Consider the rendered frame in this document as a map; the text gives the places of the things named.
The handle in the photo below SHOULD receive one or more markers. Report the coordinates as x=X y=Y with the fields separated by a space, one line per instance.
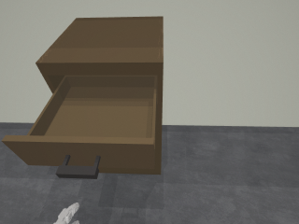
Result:
x=78 y=171

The cabinet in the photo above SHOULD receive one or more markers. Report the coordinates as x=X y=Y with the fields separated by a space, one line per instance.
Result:
x=111 y=46

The left robot hand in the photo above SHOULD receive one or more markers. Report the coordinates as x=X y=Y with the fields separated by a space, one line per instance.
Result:
x=66 y=215

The drawer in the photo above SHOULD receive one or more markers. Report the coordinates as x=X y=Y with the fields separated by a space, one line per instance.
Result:
x=111 y=116

